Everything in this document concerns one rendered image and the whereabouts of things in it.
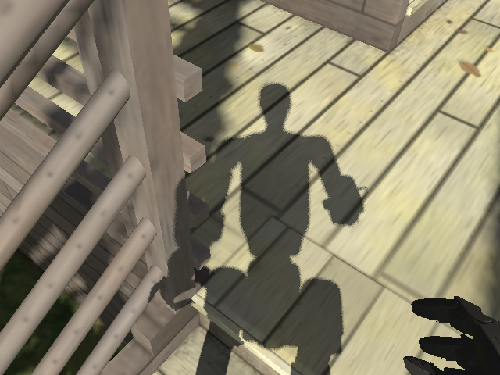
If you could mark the robot right hand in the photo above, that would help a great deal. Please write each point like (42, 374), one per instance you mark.
(477, 356)

